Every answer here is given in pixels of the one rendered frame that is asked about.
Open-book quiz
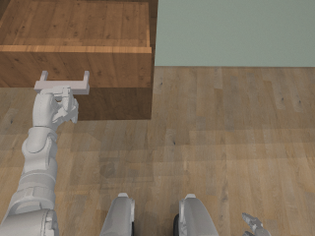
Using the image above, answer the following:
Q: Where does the robot left upper arm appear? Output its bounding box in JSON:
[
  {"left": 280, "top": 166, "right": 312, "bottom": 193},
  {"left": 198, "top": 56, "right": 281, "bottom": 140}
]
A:
[{"left": 0, "top": 208, "right": 60, "bottom": 236}]

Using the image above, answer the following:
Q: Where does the right robot shin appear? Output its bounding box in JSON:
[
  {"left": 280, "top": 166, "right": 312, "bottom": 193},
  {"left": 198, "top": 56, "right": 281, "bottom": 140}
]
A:
[{"left": 178, "top": 194, "right": 196, "bottom": 236}]

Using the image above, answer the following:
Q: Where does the right robot hand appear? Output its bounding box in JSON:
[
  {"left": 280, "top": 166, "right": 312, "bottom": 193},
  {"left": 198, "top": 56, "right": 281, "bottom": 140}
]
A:
[{"left": 241, "top": 212, "right": 272, "bottom": 236}]

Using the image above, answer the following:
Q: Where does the robot left thigh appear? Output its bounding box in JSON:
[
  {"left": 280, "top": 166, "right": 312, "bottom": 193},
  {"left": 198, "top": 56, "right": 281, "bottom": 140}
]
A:
[{"left": 99, "top": 196, "right": 135, "bottom": 236}]

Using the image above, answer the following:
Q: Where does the left robot forearm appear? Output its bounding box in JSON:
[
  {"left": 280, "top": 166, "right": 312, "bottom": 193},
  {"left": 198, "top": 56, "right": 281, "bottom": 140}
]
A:
[{"left": 0, "top": 126, "right": 58, "bottom": 229}]

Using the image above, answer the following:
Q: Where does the drawer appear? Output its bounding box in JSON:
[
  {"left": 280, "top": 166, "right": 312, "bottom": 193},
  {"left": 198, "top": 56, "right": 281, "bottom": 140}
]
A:
[{"left": 0, "top": 0, "right": 152, "bottom": 88}]

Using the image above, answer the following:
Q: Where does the cabinet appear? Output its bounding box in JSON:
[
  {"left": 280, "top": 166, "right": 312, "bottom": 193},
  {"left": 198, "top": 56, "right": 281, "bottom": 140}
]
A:
[{"left": 0, "top": 0, "right": 158, "bottom": 121}]

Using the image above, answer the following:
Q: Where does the left robot hand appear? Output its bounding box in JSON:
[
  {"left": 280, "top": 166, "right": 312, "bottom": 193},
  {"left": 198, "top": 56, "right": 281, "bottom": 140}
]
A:
[{"left": 32, "top": 85, "right": 79, "bottom": 132}]

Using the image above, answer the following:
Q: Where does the handle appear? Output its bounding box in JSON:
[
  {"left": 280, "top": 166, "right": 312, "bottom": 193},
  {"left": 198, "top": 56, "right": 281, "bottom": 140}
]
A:
[{"left": 33, "top": 70, "right": 90, "bottom": 95}]

